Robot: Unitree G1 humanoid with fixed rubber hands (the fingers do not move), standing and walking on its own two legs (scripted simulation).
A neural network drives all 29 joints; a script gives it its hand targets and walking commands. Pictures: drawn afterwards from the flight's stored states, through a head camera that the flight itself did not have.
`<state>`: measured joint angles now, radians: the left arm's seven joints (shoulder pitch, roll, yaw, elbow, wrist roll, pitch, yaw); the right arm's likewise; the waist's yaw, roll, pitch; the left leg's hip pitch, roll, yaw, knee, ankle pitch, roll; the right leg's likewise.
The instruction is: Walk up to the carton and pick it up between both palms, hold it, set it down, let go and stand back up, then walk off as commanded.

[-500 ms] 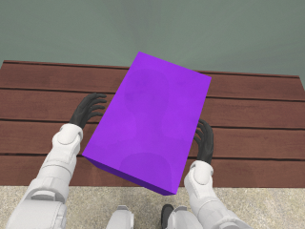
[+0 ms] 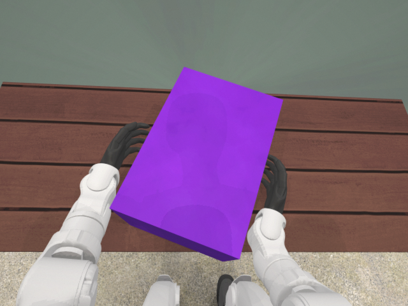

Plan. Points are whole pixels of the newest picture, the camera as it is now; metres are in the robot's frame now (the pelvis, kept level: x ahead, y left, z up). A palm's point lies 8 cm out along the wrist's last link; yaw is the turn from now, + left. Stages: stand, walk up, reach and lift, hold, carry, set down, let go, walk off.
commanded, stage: reach and lift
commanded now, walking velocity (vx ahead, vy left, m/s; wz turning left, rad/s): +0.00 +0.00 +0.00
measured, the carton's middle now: (203, 165) +0.41 +0.03 -0.06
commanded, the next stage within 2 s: none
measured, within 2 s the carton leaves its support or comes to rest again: leaves its support in 1.62 s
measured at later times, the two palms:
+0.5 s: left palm (119, 155) +0.42 +0.20 -0.05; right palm (272, 197) +0.35 -0.12 -0.06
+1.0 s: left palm (128, 156) +0.42 +0.18 -0.05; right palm (274, 195) +0.35 -0.12 -0.06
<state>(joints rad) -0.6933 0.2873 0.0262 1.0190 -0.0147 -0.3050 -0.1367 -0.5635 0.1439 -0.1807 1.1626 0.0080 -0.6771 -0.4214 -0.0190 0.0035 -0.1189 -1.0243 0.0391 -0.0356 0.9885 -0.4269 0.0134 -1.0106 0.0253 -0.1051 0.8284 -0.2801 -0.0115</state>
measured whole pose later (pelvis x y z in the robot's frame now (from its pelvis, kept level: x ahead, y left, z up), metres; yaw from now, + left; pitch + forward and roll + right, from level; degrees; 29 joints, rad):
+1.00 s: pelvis +0.00 +0.01 -0.01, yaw +0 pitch +27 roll -5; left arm -0.91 0.23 0.03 1.44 0.09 -0.51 -0.12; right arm -0.69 0.13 -0.56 1.31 -0.25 -0.72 -0.34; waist -0.02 0.00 -0.13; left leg -1.06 0.03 -0.04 1.04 -0.44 0.02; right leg -1.05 0.01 -0.11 0.88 -0.30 -0.01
